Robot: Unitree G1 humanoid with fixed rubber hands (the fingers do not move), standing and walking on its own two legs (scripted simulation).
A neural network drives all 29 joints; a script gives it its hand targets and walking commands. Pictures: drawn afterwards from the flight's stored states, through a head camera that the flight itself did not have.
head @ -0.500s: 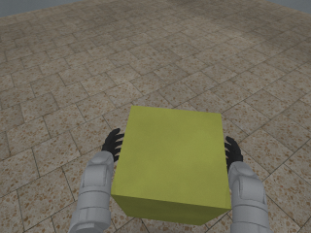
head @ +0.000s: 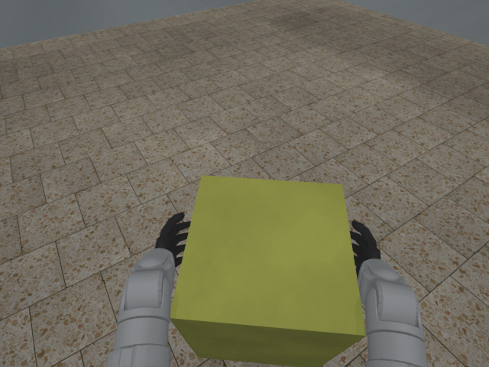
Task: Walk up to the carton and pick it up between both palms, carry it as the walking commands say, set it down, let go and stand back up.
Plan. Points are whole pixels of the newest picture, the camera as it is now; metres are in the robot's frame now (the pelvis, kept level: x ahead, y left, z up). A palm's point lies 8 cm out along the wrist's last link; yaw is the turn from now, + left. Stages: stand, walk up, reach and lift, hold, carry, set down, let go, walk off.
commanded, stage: reach and lift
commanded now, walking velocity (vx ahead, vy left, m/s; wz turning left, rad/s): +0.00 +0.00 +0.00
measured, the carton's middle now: (263, 278) +0.29 -0.01 -0.03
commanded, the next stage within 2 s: hold in 0.88 s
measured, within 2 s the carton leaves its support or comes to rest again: neither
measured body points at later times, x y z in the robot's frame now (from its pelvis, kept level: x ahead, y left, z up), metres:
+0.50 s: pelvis +0.00 +0.00 +0.00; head -0.02 +0.00 +0.45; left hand +0.30 +0.17 +0.03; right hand +0.29 -0.17 +0.03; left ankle +0.00 +0.10 -0.75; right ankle +0.04 -0.11 -0.75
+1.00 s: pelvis +0.00 +0.00 +0.00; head -0.03 +0.00 +0.45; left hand +0.28 +0.17 +0.03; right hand +0.28 -0.17 +0.03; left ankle +0.00 +0.10 -0.75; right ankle +0.04 -0.11 -0.75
